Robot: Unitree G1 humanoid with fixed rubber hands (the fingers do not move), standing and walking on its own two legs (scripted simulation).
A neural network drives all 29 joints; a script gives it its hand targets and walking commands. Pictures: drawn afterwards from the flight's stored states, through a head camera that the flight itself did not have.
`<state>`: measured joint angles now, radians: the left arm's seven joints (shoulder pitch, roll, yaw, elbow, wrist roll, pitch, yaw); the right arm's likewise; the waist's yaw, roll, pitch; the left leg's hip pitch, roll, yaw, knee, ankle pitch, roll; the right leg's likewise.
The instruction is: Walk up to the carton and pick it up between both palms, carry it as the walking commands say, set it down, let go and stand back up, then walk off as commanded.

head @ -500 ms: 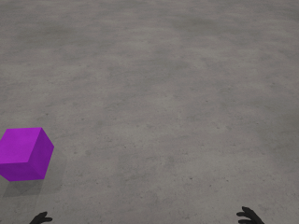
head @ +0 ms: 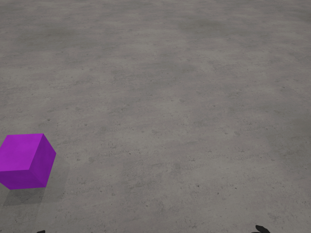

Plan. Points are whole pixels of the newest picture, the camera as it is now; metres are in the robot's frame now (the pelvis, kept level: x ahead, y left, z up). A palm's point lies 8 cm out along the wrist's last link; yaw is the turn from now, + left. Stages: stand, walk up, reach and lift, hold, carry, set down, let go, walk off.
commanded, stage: stand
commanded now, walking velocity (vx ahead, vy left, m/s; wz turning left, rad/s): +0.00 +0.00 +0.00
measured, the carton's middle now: (26, 161) +0.69 +0.80 -0.66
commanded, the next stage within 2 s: walk up in 0.14 s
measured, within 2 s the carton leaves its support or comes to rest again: neither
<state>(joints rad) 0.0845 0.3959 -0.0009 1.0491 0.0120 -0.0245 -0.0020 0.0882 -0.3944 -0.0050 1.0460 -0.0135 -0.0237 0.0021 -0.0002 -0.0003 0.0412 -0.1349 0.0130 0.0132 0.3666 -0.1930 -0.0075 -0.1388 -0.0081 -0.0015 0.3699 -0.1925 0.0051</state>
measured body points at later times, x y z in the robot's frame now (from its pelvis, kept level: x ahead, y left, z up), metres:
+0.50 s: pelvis +0.00 -0.01 -0.01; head +0.02 -0.01 +0.44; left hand +0.09 +0.30 -0.13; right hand +0.10 -0.30 -0.14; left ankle +0.00 +0.12 -0.74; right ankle +0.01 -0.12 -0.75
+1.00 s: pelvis +0.01 +0.06 +0.00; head +0.02 +0.08 +0.45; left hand +0.04 +0.37 -0.12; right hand +0.16 -0.18 -0.12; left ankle -0.03 +0.13 -0.75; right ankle +0.08 -0.08 -0.69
